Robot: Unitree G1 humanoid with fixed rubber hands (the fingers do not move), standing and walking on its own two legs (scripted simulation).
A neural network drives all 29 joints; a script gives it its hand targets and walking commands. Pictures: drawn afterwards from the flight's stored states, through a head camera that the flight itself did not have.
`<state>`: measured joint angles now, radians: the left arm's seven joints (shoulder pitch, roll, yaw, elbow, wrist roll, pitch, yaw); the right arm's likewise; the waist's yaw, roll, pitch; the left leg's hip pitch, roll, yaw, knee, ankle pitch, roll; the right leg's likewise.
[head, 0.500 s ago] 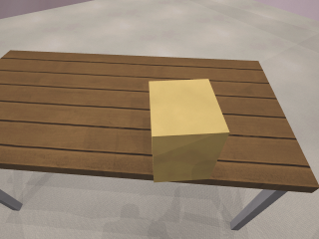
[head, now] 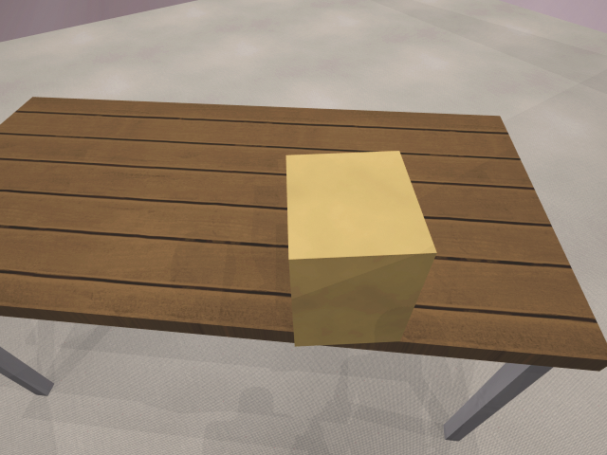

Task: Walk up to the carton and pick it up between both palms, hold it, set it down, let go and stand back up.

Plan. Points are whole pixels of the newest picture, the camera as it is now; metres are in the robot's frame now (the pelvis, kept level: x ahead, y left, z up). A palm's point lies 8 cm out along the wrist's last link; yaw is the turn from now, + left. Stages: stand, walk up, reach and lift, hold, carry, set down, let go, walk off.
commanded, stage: stand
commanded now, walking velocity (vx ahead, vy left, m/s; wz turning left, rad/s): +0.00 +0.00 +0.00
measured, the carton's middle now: (345, 252) +0.43 -0.04 +0.02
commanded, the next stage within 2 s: none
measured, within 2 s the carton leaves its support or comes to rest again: neither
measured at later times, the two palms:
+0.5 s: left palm out of the picture -0.04 +0.19 -0.15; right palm out of the picture -0.04 -0.20 -0.15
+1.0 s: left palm out of the picture -0.03 +0.19 -0.15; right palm out of the picture -0.04 -0.21 -0.15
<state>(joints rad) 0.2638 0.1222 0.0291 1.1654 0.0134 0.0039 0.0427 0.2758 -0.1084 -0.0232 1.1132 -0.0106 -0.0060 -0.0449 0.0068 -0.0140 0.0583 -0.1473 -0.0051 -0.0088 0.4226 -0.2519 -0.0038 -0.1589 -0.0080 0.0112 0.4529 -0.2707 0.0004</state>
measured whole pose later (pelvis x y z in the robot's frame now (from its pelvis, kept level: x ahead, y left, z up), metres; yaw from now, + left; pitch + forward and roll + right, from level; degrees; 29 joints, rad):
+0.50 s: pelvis -0.01 -0.01 +0.00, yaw +0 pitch -1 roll +0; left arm 0.29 0.11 0.02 1.19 0.01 0.00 0.04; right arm 0.33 -0.08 0.00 1.16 -0.01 -0.01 -0.05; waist 0.00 -0.01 0.04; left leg -0.17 0.02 -0.02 0.43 -0.25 -0.03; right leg -0.17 0.02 0.00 0.44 -0.25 -0.02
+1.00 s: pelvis -0.01 -0.01 +0.00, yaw +0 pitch -2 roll +0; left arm 0.28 0.10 0.02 1.19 0.01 -0.01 0.04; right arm 0.33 -0.09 0.00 1.15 -0.01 -0.01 -0.05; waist 0.00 0.00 0.04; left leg -0.14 0.02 -0.02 0.42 -0.24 -0.02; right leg -0.14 0.02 0.00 0.42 -0.25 -0.02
